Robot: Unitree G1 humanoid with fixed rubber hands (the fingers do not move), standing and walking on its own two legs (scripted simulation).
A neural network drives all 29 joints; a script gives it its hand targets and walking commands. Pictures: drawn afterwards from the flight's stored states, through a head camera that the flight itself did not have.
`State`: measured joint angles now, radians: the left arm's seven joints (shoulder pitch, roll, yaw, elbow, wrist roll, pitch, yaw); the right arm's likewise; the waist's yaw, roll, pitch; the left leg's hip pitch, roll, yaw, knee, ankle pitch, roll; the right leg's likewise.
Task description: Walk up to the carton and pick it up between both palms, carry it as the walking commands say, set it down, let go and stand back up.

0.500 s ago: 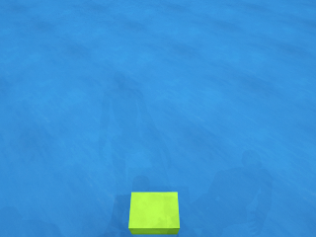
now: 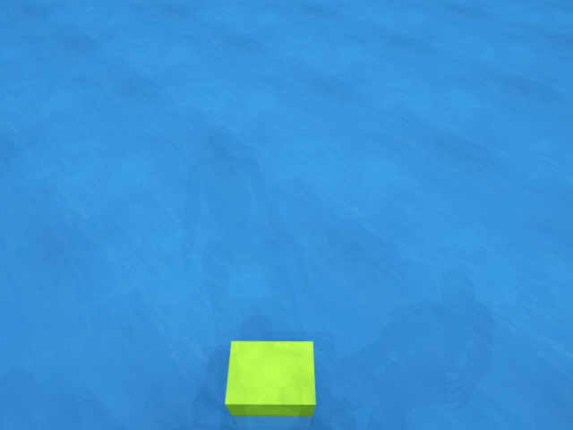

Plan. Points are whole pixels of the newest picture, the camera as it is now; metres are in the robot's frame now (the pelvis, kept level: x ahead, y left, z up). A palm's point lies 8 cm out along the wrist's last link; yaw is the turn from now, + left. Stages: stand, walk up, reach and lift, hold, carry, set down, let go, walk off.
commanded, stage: walk up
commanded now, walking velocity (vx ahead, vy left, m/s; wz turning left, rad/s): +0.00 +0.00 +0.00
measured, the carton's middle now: (272, 379) +0.38 +0.06 -0.68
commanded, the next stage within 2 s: stand in 0.72 s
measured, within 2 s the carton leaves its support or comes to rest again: neither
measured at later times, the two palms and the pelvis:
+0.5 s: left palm out of the picture +0.00 +0.19 -0.13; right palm out of the picture -0.02 -0.24 -0.14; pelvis -0.02 -0.03 +0.01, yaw +1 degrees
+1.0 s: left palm out of the picture +0.02 +0.20 -0.14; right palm out of the picture -0.01 -0.25 -0.14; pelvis -0.02 -0.03 +0.00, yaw +0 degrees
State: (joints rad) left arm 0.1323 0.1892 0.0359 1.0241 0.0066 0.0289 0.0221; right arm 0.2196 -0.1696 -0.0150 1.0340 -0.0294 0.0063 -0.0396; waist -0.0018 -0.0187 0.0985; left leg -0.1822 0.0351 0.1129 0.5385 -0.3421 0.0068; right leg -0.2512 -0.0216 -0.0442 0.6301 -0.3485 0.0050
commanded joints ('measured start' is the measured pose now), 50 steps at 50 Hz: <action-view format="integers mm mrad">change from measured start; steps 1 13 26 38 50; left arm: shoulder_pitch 133 75 103 124 -390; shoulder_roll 161 69 60 68 191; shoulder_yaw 9 -11 -8 -12 4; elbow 19 89 118 116 -364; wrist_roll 20 6 1 -6 -115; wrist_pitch -51 -49 -48 -45 177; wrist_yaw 7 9 8 12 -2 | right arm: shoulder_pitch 87 60 102 138 -489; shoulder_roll -91 -81 -58 -62 -181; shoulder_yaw -13 1 8 3 9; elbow -27 56 91 98 -479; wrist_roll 26 11 8 9 156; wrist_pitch -17 -4 -20 -20 218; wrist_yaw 10 8 3 1 -18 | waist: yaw -5 -13 -10 -6 29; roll -61 -37 27 32 3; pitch -187 -29 3 -5 -214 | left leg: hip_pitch -65 80 63 50 -303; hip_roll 36 81 96 92 -11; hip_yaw -63 -79 -86 -98 -68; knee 9 -216 -232 -230 98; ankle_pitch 223 203 182 182 -66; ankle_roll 3 -7 -6 3 13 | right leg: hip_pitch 301 87 65 83 -250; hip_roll -213 -113 -92 -88 -35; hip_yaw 162 99 104 106 65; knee -219 -331 -336 -321 -95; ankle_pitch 847 314 220 265 -90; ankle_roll -72 -37 -33 -46 -34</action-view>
